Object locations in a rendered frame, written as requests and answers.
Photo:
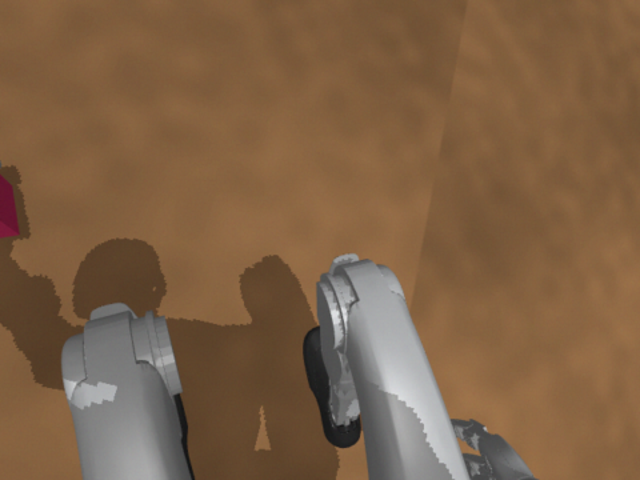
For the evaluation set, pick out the cube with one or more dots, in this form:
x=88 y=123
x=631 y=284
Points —
x=8 y=216

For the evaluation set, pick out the right robot hand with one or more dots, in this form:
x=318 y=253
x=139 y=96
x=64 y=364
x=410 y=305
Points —
x=498 y=460

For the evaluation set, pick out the left robot foot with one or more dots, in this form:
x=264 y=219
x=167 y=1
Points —
x=184 y=428

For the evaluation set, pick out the right robot foot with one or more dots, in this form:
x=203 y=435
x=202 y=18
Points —
x=340 y=436

